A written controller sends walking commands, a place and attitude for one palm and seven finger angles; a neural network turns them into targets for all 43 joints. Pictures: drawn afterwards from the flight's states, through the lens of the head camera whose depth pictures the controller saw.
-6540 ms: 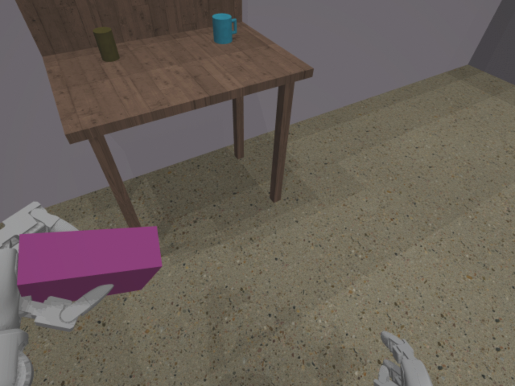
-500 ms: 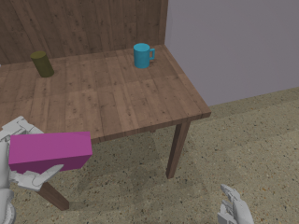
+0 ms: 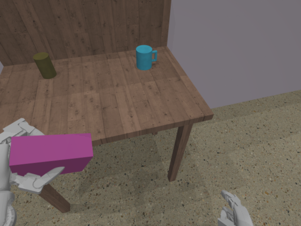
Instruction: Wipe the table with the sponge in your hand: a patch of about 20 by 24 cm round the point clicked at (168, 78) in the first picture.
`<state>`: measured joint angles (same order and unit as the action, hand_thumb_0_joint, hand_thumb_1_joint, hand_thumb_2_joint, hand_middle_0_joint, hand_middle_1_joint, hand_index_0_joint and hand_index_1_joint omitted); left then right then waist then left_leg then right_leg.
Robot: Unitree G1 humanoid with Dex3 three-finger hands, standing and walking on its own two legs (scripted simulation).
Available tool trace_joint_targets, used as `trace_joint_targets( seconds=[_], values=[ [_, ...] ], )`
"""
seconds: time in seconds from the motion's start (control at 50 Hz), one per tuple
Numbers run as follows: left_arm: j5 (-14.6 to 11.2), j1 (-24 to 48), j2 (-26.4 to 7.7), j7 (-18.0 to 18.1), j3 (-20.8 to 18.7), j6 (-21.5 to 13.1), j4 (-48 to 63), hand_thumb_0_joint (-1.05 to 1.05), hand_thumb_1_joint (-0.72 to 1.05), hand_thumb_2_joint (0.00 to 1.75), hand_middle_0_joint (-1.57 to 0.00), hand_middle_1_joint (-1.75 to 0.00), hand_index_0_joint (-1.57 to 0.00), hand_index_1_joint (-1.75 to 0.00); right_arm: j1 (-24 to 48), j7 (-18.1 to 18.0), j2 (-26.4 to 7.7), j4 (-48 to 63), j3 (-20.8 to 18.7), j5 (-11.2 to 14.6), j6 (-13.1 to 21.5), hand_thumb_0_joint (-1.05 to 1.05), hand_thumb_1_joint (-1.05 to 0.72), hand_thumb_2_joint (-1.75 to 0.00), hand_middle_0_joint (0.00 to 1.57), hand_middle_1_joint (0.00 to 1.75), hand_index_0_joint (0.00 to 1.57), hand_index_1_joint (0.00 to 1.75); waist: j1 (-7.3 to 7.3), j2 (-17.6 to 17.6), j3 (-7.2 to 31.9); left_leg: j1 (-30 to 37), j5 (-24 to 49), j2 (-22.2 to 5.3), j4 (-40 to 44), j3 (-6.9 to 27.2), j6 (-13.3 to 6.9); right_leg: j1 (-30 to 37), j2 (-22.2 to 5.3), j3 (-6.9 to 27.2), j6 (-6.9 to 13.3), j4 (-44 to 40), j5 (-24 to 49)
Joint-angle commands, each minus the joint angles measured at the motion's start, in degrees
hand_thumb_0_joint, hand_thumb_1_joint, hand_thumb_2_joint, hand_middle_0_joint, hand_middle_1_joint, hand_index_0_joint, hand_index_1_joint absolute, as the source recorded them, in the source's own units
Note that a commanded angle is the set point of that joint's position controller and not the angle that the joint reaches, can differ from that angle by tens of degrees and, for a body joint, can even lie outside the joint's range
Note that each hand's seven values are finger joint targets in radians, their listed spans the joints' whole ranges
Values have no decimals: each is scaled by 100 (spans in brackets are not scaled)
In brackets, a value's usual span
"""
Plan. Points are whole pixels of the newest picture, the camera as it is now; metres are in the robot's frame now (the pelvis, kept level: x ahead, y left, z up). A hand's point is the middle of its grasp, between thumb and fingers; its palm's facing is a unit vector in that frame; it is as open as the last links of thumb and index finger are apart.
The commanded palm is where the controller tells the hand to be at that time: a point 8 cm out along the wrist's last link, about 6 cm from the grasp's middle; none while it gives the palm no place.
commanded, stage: look again from close up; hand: left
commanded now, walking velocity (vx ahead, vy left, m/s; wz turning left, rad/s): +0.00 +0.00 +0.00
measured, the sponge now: (65, 155) +0.23 +0.21 +0.13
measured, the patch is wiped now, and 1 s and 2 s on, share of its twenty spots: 0.00 0.00 0.00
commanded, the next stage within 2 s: shuffle to correct the standing spot in 0.06 s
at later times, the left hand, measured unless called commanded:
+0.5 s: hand (54, 142) +0.25 +0.23 +0.15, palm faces +0.40 -0.84 -0.37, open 9.1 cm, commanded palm +0.20 +0.26 +0.17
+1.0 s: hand (90, 96) +0.38 +0.19 +0.16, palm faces +0.27 -0.83 -0.48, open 9.1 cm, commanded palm +0.32 +0.24 +0.17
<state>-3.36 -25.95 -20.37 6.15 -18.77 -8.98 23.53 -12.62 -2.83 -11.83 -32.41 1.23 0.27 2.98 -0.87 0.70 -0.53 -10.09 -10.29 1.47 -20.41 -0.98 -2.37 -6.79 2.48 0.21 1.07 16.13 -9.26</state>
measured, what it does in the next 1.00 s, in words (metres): walks ahead: left foot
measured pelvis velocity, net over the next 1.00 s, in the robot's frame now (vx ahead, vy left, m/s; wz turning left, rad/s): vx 0.13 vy -0.02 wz -0.14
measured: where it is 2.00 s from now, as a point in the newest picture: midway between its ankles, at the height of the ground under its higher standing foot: outside the picture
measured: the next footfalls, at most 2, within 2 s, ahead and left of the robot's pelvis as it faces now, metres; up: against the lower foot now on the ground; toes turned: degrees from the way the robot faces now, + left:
left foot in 0.78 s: +0.17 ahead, +0.11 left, +0.00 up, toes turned -2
right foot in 1.02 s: +0.23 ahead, -0.09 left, +0.00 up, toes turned -10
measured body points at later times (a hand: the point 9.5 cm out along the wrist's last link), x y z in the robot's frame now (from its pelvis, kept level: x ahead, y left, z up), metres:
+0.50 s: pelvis +0.03 -0.01 -0.02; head +0.02 -0.02 +0.43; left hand +0.22 +0.27 +0.17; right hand +0.18 -0.25 -0.10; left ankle +0.01 +0.09 -0.75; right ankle -0.01 -0.11 -0.75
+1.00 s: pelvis +0.13 -0.02 -0.03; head +0.16 -0.04 +0.42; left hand +0.36 +0.23 +0.18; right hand +0.26 -0.25 -0.12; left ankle +0.13 +0.11 -0.75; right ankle +0.14 -0.11 -0.73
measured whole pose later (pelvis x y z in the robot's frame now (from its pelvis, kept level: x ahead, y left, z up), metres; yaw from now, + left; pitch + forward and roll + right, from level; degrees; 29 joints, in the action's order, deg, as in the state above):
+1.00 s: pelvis +0.13 -0.02 -0.03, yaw -8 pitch +0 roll +3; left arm -2.7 -26.8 -23.1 7.4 -23.4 -11.7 28.5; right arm -11.2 -1.4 -9.0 -33.7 0.8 0.7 5.9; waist 0.7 -0.9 -4.1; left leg -14.7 -19.3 -1.3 -34.7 -6.5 0.3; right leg -24.6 -2.6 -2.9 0.4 48.6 -21.0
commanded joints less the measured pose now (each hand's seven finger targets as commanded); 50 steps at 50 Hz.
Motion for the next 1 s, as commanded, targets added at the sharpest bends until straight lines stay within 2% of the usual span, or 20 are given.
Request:
trace_joint_targets(
  seconds=[0.0,0.16,0.32,0.42,0.46,0.5,0.54,0.56,0.6,0.64,0.72,0.74,0.76,0.78,0.8,0.84,0.88,0.94,0.96,0.98],
  values=[
    [-42,494,-926,95,-607,-408,1229,0,10,130,-120,-160,-120,-160,545,-79,-672,940,-277,13,299,0,-90,-90,20,30,20,30,-18,286,613,208,622,-274,405,291,324,64,-179,99,-130,-108,680],
    [-20,497,-932,106,-609,-435,1291,0,10,130,-120,-160,-120,-160,535,-75,-674,899,-285,-6,319,0,-90,-90,20,30,20,30,-3,310,667,149,303,-351,464,339,349,80,-163,54,-110,50,440],
    [55,765,-826,197,-532,-415,1271,0,10,130,-120,-160,-120,-160,595,-134,-744,843,-331,-24,378,0,-90,-90,20,30,20,30,48,590,260,-415,-2210,-929,544,959,-72,-695,-92,163,91,1015,-992],
    [96,870,-866,250,-561,-446,1303,0,10,130,-120,-160,-120,-160,515,-147,-719,815,-318,-20,426,0,-90,-90,20,30,20,30,51,576,228,-304,-1350,-1102,6,921,-220,-873,-163,152,183,1367,-524],
    [81,789,-899,266,-630,-468,1312,0,10,130,-120,-160,-120,-160,509,-140,-698,817,-328,-10,408,0,-90,-90,20,30,20,30,60,247,331,-438,-737,-861,-618,536,-124,-641,-358,601,345,1238,-109],
    [63,664,-1002,265,-739,-532,1297,0,10,130,-120,-160,-120,-160,489,-93,-652,840,-361,20,389,0,-90,-90,20,30,20,30,31,-460,506,-784,-265,-488,-1862,-22,42,-268,-940,1738,712,885,301],
    [54,688,-1087,270,-823,-598,1307,0,10,130,-120,-160,-120,-160,604,6,-660,869,-391,71,372,0,-90,-90,20,30,20,30,-7,-846,374,-1991,-871,-184,-3160,-152,252,448,-1717,3150,1315,520,1279],
    [53,816,-1118,271,-815,-694,1483,0,10,130,-120,-160,-120,-160,653,59,-614,897,-359,78,358,0,-90,-90,20,30,20,30,-88,-678,246,-2778,-1762,-262,-3616,72,257,966,-1959,3270,1536,564,1831],
    [70,553,-1075,287,-861,-833,1393,0,10,130,-120,-160,-120,-160,580,115,-575,835,-306,63,319,0,-90,-90,20,30,20,30,-126,-363,169,-3171,-1798,-508,-3725,385,171,1231,-1908,2787,1462,889,2482],
    [74,419,-1133,303,-981,-894,1363,0,10,130,-120,-160,-120,-160,653,134,-553,832,-305,39,268,0,-90,-90,20,30,20,30,-135,-321,317,-2652,-1353,-523,-3143,175,154,957,-1657,2038,1234,1013,2479],
    [-8,415,-1143,250,-1061,-880,1626,0,10,130,-120,-160,-120,-160,555,86,-467,791,-393,46,332,0,-90,-90,20,30,20,30,20,-251,642,214,635,46,-962,-688,83,-243,-886,831,506,1767,2480],
    [-45,289,-1181,223,-1100,-839,1660,0,10,130,-120,-160,-120,-160,499,59,-569,801,-480,79,350,0,-90,-90,20,30,20,30,135,97,852,1314,1145,-241,-714,-214,-155,-948,-708,613,213,2714,2233],
    [-82,357,-1171,198,-1116,-848,1854,0,10,130,-120,-160,-120,-160,464,79,-703,842,-528,92,335,0,-90,-90,20,30,20,30,185,994,1236,2203,1948,-1202,-792,1097,-770,-1947,-227,200,-105,3998,590],
    [-94,587,-1084,204,-1042,-877,1917,0,10,130,-120,-160,-120,-160,470,120,-619,829,-502,58,354,0,-90,-90,20,30,20,30,202,1469,1253,2087,2170,-1966,-337,2320,-1333,-2531,87,160,-142,5255,-2056],
    [-65,600,-1131,212,-1047,-797,1775,0,10,130,-120,-160,-120,-160,483,119,-549,787,-491,29,410,0,-90,-90,20,30,20,30,236,1137,839,1624,1736,-2187,-59,2669,-1600,-2992,-61,328,-64,5802,-2272],
    [-67,501,-1308,215,-1189,-737,1769,0,10,130,-120,-160,-120,-160,618,77,-554,683,-484,27,489,0,-90,-90,20,30,20,30,147,712,542,999,1265,-2177,-5,2217,-1585,-3223,-499,499,-47,5844,-2076],
    [-1,121,-1085,182,-1069,-708,1766,0,10,130,-120,-160,-120,-160,553,74,-603,615,-484,41,526,0,-90,-90,20,30,20,30,34,555,384,185,1068,-1882,-58,1279,-1255,-2709,-769,311,-23,4763,-1748],
    [28,-53,-1216,258,-1235,-653,1769,0,10,130,-120,-160,-120,-160,599,35,-642,667,-360,67,586,0,-90,-90,20,30,20,30,-23,964,516,-838,494,-1312,-348,26,-636,-758,-473,-649,-111,2593,-875],
    [51,-2,-1166,292,-1203,-634,1690,0,10,130,-120,-160,-120,-160,562,25,-614,666,-328,58,589,0,-90,-90,20,30,20,30,10,871,602,-1184,88,-1142,-760,-58,-465,-60,-360,-824,-119,1973,-526],
    [67,85,-1178,310,-1217,-618,1530,0,10,130,-120,-160,-120,-160,596,10,-574,659,-321,47,590,0,-90,-90,20,30,20,30,-28,343,680,-1489,-418,-875,-1576,-241,-264,524,-514,-463,-35,1289,-301]
  ],
)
